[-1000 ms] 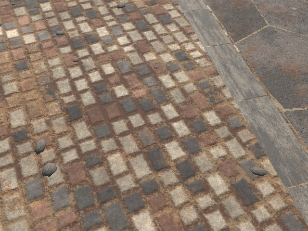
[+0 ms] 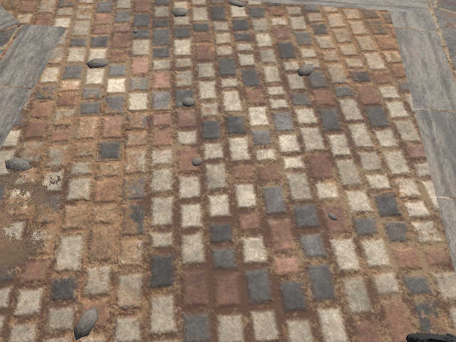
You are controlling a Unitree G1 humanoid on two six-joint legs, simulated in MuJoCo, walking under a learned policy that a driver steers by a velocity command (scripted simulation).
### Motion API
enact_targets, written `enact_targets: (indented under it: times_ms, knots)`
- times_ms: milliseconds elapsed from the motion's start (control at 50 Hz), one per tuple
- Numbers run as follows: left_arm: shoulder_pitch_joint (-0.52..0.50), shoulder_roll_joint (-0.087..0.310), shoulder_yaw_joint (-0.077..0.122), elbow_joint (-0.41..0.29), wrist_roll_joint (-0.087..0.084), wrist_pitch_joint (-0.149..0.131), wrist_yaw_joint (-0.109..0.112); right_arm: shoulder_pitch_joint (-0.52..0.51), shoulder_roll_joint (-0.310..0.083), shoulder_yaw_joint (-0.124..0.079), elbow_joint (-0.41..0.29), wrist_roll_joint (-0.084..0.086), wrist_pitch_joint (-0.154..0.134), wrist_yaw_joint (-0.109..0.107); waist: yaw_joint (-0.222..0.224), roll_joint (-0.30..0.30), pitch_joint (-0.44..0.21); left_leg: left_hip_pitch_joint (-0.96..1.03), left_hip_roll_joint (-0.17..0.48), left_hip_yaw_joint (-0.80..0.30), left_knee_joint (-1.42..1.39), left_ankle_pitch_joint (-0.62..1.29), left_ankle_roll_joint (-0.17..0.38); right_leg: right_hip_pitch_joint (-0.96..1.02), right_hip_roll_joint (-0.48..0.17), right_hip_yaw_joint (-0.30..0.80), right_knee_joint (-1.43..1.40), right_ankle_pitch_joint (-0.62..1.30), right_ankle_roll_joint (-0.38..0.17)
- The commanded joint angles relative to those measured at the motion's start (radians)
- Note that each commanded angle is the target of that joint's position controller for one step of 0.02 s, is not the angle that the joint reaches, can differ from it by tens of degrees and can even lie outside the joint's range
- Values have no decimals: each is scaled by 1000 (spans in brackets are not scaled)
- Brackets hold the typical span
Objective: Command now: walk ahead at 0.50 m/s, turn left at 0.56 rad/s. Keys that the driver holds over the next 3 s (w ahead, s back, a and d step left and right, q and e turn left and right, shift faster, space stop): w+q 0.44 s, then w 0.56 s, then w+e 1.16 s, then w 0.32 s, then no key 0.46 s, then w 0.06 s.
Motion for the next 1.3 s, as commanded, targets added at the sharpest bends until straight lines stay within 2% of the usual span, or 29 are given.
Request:
enact_targets:
  times_ms: [20,40,60,80,100,160,260,360,420,460,480,500,520,540,560,600,640,740,880,920,940,960,980,1000,1020,1040,1080,1160,1300]
  knots:
    - [-27,72,-14,-142,2,-75,-19,358,-275,-85,-11,-2,-16,-16,-145,162,-436,927,339,-913,-337,-267,330,-763,128,315,743,-115,-20]
    - [-136,132,2,-172,-38,-97,-27,322,-212,-67,-2,-12,-33,-12,-164,95,-291,842,317,-778,-369,-210,266,-847,75,333,727,-15,-48]
    - [-152,120,-3,-176,-31,-109,-22,265,-185,-59,-6,-9,-42,-12,-122,31,-202,701,274,-651,-361,-117,227,-820,30,330,640,77,-64]
    - [-148,122,1,-161,-2,-110,-14,194,-150,-48,-18,-9,-43,-15,-78,-4,-144,561,232,-546,-363,3,198,-750,-3,329,550,130,-59]
    - [-125,132,9,-154,11,-100,-13,154,-125,-38,-36,-20,-45,-20,-43,16,-128,469,203,-483,-379,98,187,-674,-24,338,497,170,-53]
    - [-116,101,6,-158,26,-67,-14,156,-143,-40,-42,-17,-48,-35,-18,14,-105,347,167,-396,-415,243,189,-611,-18,311,373,229,-9]
    - [-292,50,-16,-210,22,-61,-20,225,-173,-50,-20,-8,-39,-61,-78,53,-54,268,87,-304,-411,159,122,-570,47,294,7,533,29]
    - [-381,80,-10,-249,5,-78,-39,292,-166,-51,11,0,-26,-65,-110,76,-45,335,120,-401,-333,52,91,-513,85,323,-160,574,6]
    - [-329,114,6,-242,2,-94,-45,280,-164,-53,10,-3,-16,-71,-73,117,-56,398,145,-479,-240,93,72,-447,93,324,-196,447,-32]
    - [-136,160,31,-197,19,-105,-36,257,-105,-31,-4,-11,-15,-67,25,101,-180,350,69,-420,-23,178,21,-152,41,335,-226,453,-100]
    - [22,212,41,-181,29,-103,-30,288,-49,-8,-18,-33,-17,-67,67,-34,-331,211,-7,-321,264,-43,-21,114,-134,531,-208,405,-161]
    - [87,272,58,-127,30,-90,-43,449,-17,2,-30,10,-28,-65,-14,-405,-391,-149,-115,-239,553,-451,-82,350,-313,1032,-337,146,-328]
    - [53,161,34,-146,1,-88,-48,421,-122,-13,8,18,-29,-69,18,-239,-292,-251,-41,-280,656,-404,-93,293,-294,1047,-385,-66,-304]
    - [7,105,19,-153,0,-80,-44,296,-162,-24,-6,9,-28,-66,44,-143,-171,-271,-12,-254,666,-310,-95,173,-248,871,-389,-22,-262]
    - [-39,96,10,-159,13,-74,-44,228,-151,-22,-20,-4,-28,-68,30,-70,-112,-239,18,-221,641,-249,-95,56,-206,757,-402,104,-245]
    - [-70,70,-2,-146,27,-71,-38,184,-118,-21,-40,-14,-36,-58,-8,-84,-61,-176,67,-210,539,-181,-90,-80,-148,617,-438,295,-243]
    - [-57,68,-4,-128,16,-76,-37,196,-79,-11,-39,-10,-36,-50,-24,-113,-70,-145,84,-174,454,-180,-96,-108,-129,548,-469,386,-259]
    - [-25,143,12,-97,-2,-67,-28,55,-34,19,-81,-20,-48,-37,10,-86,-45,-119,101,-108,145,20,-119,-138,-116,409,-527,502,-265]
    - [70,178,15,-37,-21,-37,-26,-88,-69,13,-124,-5,-58,-14,36,-101,-16,-12,51,-72,-91,94,-86,-52,-156,361,-471,553,-213]
    - [50,191,16,-33,-24,-26,-22,4,-102,-5,-99,-12,-59,-15,-36,-98,-63,151,16,-39,-152,77,-51,-45,-140,324,-350,742,-182]
    - [57,168,7,-33,-19,-24,-20,135,-144,-29,-57,-17,-56,-22,-96,-76,-146,344,1,-28,-166,76,-23,-86,-93,280,-187,838,-156]
    - [49,117,-16,-59,6,-28,-18,312,-214,-52,-26,-28,-51,-34,-169,19,-283,620,164,-207,-139,88,40,-262,-41,232,105,644,-114]
    - [151,8,-51,-85,10,-48,-21,361,-302,-66,-10,-31,-44,-33,-115,295,-396,892,386,-665,-250,-100,196,-630,126,218,448,25,-54]
    - [102,109,-28,-71,-8,-63,-27,365,-205,-42,-11,-20,-45,-29,-149,202,-378,865,378,-764,-326,-242,195,-749,89,336,575,-75,-63]
    - [28,152,-15,-95,-32,-71,-32,295,-168,-27,-17,-20,-50,-28,-137,153,-237,752,354,-619,-341,-213,155,-808,43,333,597,6,-77]
    - [-13,140,-17,-97,-30,-69,-29,234,-141,-18,-22,-25,-53,-28,-111,87,-171,632,312,-502,-360,-127,131,-777,3,316,561,95,-77]
    - [-11,119,-11,-91,-14,-50,-28,158,-95,-6,-19,-38,-65,-24,-54,88,-100,458,258,-358,-425,10,105,-686,-43,329,479,196,-63]
    - [-20,64,-15,-93,-15,-9,-22,149,-108,-17,23,-43,-96,-28,-24,58,-53,366,251,-198,-508,145,105,-677,-36,360,397,314,-35]
    - [-208,29,-27,-155,-4,-17,-50,197,-142,-25,84,-37,-91,-52,-86,23,8,418,220,25,-539,229,47,-671,-1,291,51,627,-43]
